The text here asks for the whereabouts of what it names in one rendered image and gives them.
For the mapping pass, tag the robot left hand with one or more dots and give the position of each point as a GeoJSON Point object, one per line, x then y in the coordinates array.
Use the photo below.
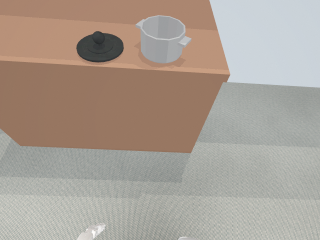
{"type": "Point", "coordinates": [92, 231]}

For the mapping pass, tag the table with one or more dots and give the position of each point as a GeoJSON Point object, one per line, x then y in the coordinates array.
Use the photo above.
{"type": "Point", "coordinates": [51, 97]}

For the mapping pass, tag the pot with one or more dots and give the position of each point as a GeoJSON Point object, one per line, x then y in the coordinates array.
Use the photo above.
{"type": "Point", "coordinates": [162, 38]}

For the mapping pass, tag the knob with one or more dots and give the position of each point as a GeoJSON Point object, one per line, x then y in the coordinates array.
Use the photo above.
{"type": "Point", "coordinates": [98, 37]}

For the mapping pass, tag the lid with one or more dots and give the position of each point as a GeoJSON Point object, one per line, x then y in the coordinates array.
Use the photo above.
{"type": "Point", "coordinates": [111, 48]}

